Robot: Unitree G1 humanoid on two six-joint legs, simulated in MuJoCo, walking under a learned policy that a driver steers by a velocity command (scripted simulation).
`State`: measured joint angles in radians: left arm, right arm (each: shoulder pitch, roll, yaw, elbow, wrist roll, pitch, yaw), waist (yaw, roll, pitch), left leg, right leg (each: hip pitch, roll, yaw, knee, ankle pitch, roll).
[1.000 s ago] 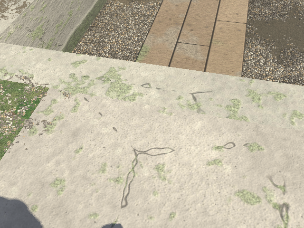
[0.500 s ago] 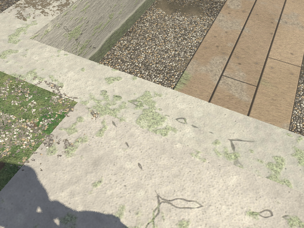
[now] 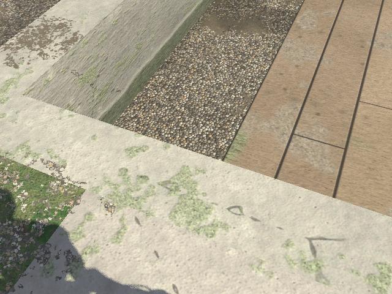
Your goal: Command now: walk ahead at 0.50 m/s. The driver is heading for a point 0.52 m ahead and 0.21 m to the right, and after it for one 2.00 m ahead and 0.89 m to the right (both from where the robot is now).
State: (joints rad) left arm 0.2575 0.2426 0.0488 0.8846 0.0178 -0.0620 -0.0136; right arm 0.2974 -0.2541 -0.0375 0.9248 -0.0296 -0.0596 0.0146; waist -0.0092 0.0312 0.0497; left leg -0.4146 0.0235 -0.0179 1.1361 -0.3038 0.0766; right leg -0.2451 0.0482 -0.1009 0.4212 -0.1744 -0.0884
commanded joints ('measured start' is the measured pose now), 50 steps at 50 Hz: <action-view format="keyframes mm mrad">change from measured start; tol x32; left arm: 1 62 95 18 -5 -8 -33 0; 50 3 138 58 -85 -26 43 14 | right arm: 1 65 -43 -8 -29 -10 16 14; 13 -326 -37 10 -157 3 4 14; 19 158 -277 -69 -67 -44 -36 -30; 50 -37 -99 -40 -157 1 -9 -13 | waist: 1 -22 -94 -18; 20 -81 166 -345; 50 7 -24 -29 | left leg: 1 -105 64 -6 -21 65 -23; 17 200 -23 63 -697 173 -11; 20 671 431 -626 -854 -45 156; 31 316 240 73 -999 325 76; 43 471 256 291 -476 943 26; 46 -264 -38 85 269 -281 -111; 50 -217 115 -11 86 -8 -95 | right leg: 1 59 -262 253 -280 160 -127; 17 222 -209 206 77 568 -65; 21 -391 -60 163 823 -273 -19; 35 -371 -133 39 386 191 45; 43 -63 28 -73 168 -95 -92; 46 542 -403 868 -134 -65 -330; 50 144 -225 429 -186 126 -193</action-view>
